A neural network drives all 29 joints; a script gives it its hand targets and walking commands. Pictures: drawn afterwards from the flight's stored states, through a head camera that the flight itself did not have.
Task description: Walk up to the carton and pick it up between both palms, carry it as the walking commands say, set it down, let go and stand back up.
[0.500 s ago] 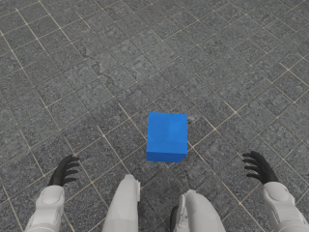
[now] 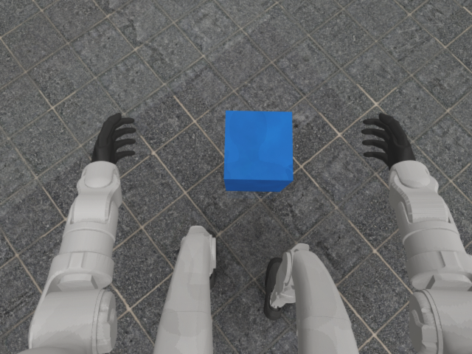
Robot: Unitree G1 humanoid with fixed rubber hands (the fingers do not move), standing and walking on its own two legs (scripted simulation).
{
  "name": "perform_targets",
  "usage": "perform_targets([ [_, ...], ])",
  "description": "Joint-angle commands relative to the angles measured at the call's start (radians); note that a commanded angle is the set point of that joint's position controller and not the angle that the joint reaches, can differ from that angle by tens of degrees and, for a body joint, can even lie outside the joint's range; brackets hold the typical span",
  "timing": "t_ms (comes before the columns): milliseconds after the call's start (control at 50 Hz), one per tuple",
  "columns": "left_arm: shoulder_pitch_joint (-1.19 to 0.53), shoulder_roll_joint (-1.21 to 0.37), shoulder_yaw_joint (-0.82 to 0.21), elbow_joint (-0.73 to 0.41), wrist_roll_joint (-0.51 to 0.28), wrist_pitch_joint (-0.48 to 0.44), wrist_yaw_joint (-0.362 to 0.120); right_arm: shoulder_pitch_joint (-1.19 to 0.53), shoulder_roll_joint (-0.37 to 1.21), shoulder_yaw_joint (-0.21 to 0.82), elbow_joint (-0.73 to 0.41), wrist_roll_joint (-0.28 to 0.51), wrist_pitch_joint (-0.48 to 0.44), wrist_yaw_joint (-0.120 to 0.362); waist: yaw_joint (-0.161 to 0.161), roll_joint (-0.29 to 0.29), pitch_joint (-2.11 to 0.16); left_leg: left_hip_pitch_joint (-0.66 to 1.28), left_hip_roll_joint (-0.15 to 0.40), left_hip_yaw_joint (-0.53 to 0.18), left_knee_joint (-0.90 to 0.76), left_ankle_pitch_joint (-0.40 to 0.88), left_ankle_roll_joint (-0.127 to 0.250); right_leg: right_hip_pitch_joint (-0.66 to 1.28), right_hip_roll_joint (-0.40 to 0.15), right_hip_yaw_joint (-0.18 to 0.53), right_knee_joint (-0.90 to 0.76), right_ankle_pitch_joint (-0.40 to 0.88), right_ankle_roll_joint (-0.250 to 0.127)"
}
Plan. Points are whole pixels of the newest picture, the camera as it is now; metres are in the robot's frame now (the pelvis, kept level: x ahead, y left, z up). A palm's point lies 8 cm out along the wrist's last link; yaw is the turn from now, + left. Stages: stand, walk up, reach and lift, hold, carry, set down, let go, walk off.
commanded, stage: reach and lift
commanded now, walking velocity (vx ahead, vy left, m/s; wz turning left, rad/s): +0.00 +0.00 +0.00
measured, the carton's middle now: (255, 155) +0.52 -0.02 -0.54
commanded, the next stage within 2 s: none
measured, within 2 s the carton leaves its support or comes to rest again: neither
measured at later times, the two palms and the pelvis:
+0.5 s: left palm (142, 104) +0.50 +0.23 -0.13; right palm (352, 100) +0.53 -0.17 -0.12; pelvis +0.01 +0.00 -0.02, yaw -1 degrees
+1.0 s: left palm (175, 123) +0.51 +0.19 -0.24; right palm (338, 116) +0.53 -0.18 -0.21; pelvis -0.04 +0.00 -0.07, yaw -4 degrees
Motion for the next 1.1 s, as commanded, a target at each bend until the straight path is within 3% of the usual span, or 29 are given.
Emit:
perform_targets([
  [0, -0.385, -0.006, 0.049, 0.013, -0.093, 0.023, 0.03, -0.449, -0.235, -0.116, 0.031, 0.11, 0.003, -0.01, -0.029, 0.099, -0.848, 0.528, -0.102, 0.013, -0.071, 0.164, -0.015, -0.146, 0.113, 0.146, -0.246, 0.161, 0.047],
  [140, -0.534, 0.023, 0.093, 0.029, -0.068, 0.003, 0.051, -0.573, -0.224, -0.122, 0.097, 0.131, 0.001, -0.023, -0.032, 0.118, -1.062, 0.56, -0.123, 0.035, -0.034, 0.342, -0.012, -0.172, 0.129, 0.139, -0.221, 0.31, 0.055],
  [200, -0.601, 0.021, 0.087, -0.017, -0.077, -0.011, 0.06, -0.619, -0.233, -0.127, 0.075, 0.145, -0.01, -0.029, -0.05, 0.145, -1.184, 0.622, -0.129, 0.028, -0.015, 0.459, -0.01, -0.179, 0.138, 0.137, -0.208, 0.403, 0.051],
  [340, -0.734, 0.017, 0.107, -0.065, -0.093, -0.026, 0.069, -0.774, -0.24, -0.122, 0.001, 0.17, -0.022, -0.038, -0.03, 0.151, -1.333, 0.684, -0.122, 0.012, 0.019, 0.664, 0.008, -0.233, 0.142, 0.156, -0.189, 0.509, 0.049],
  [360, -0.756, 0.013, 0.108, -0.057, -0.101, -0.022, 0.07, -0.797, -0.241, -0.12, 0.009, 0.166, -0.019, -0.037, -0.038, 0.136, -1.34, 0.679, -0.121, 0.009, 0.02, 0.656, 0.011, -0.234, 0.142, 0.156, -0.19, 0.5, 0.05],
  [440, -0.843, 0.016, 0.128, -0.024, -0.103, -0.017, 0.068, -0.92, -0.232, -0.115, -0.002, 0.171, -0.005, -0.043, -0.02, 0.132, -1.389, 0.653, -0.116, 0.01, 0.036, 0.674, 0.024, -0.238, 0.138, 0.168, -0.183, 0.508, 0.048],
  [540, -0.844, 0.01, 0.16, 0.026, -0.082, -0.015, 0.062, -0.911, -0.199, -0.133, 0.058, 0.141, 0.007, -0.055, -0.036, 0.124, -1.488, 0.664, -0.121, 0.007, 0.058, 0.736, 0.036, -0.213, 0.136, 0.165, -0.167, 0.577, 0.048],
  [560, -0.851, 0.009, 0.16, 0.014, -0.081, -0.015, 0.064, -0.919, -0.203, -0.138, 0.056, 0.131, 0.007, -0.058, -0.042, 0.115, -1.534, 0.685, -0.122, 0.004, 0.071, 0.753, 0.036, -0.203, 0.139, 0.162, -0.159, 0.588, 0.046],
  [620, -0.858, 0.03, 0.171, -0.047, -0.075, -0.028, 0.068, -0.936, -0.196, -0.131, 0.001, 0.134, -0.005, -0.07, -0.021, 0.122, -1.663, 0.745, -0.128, 0.003, 0.098, 0.853, 0.04, -0.157, 0.141, 0.167, -0.136, 0.678, 0.045],
  [640, -0.887, 0.048, 0.174, -0.118, -0.076, -0.035, 0.073, -0.945, -0.207, -0.133, -0.039, 0.132, -0.011, -0.078, -0.025, 0.127, -1.757, 0.786, -0.13, -0.001, 0.109, 0.898, 0.04, -0.12, 0.141, 0.172, -0.128, 0.721, 0.042],
  [700, -0.957, 0.128, 0.167, -0.287, -0.111, -0.042, 0.093, -1.049, -0.228, -0.085, -0.218, 0.192, -0.015, -0.104, 0.013, 0.118, -2.028, 0.902, -0.132, 0.0, 0.156, 0.99, 0.046, -0.008, 0.146, 0.173, -0.075, 0.798, 0.039],
  [740, -1.013, 0.178, 0.158, -0.347, -0.144, -0.03, 0.107, -1.13, -0.246, -0.05, -0.288, 0.225, 0.002, -0.127, 0.022, 0.077, -2.171, 0.882, -0.134, 0.009, 0.18, 0.938, 0.055, 0.106, 0.145, 0.17, -0.027, 0.811, 0.04],
  [760, -1.015, 0.191, 0.16, -0.277, -0.149, -0.019, 0.106, -1.149, -0.241, -0.03, -0.233, 0.232, 0.02, -0.132, 0.032, 0.049, -2.096, 0.766, -0.133, 0.025, 0.188, 0.847, 0.058, 0.111, 0.139, 0.167, -0.002, 0.771, 0.044],
  [820, -0.988, 0.186, 0.178, -0.188, -0.144, -0.031, 0.115, -1.201, -0.214, 0.004, -0.22, 0.237, 0.022, -0.139, 0.087, -0.019, -1.949, 0.436, -0.143, 0.064, 0.182, 0.667, 0.07, 0.195, 0.12, 0.206, 0.052, 0.747, 0.042],
  [860, -0.996, 0.137, 0.162, 0.007, -0.131, -0.024, 0.106, -1.209, -0.205, 0.019, -0.048, 0.227, 0.031, -0.129, 0.075, -0.005, -1.689, 0.333, -0.135, 0.062, 0.209, 0.51, 0.06, -0.028, 0.125, 0.183, 0.073, 0.543, 0.043],
  [900, -1.036, 0.119, 0.175, 0.142, -0.104, -0.022, 0.094, -1.214, -0.182, 0.022, 0.11, 0.21, 0.039, -0.108, 0.083, 0.024, -1.439, 0.207, -0.122, 0.058, 0.237, 0.339, 0.048, -0.24, 0.12, 0.194, 0.087, 0.304, 0.043],
  [980, -1.161, 0.165, 0.195, 0.205, -0.052, -0.028, 0.11, -1.269, -0.209, 0.007, 0.26, 0.186, 0.049, -0.091, 0.096, 0.078, -1.38, 0.152, -0.119, 0.069, 0.34, 0.164, 0.019, -0.419, 0.134, 0.168, 0.205, 0.092, 0.032],
  [1060, -1.248, 0.217, 0.175, 0.19, -0.064, -0.018, 0.133, -1.366, -0.259, 0.039, 0.243, 0.216, 0.07, -0.104, 0.11, 0.092, -1.51, 0.196, -0.124, 0.088, 0.438, 0.11, 0.016, -0.457, 0.147, 0.139, 0.31, 0.003, 0.026],
  [1080, -1.255, 0.224, 0.162, 0.199, -0.085, -0.009, 0.138, -1.371, -0.273, 0.051, 0.265, 0.221, 0.08, -0.11, 0.098, 0.081, -1.52, 0.193, -0.124, 0.085, 0.457, 0.087, 0.017, -0.459, 0.146, 0.131, 0.332, -0.019, 0.026],
])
